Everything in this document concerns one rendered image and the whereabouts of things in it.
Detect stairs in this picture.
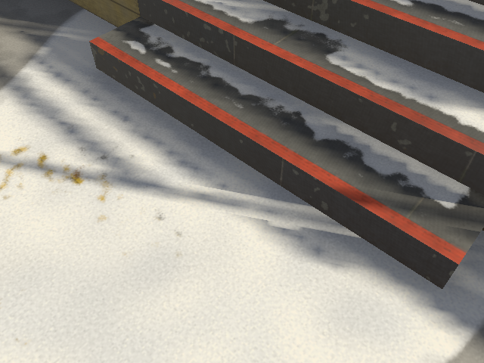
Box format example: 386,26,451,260
89,0,484,289

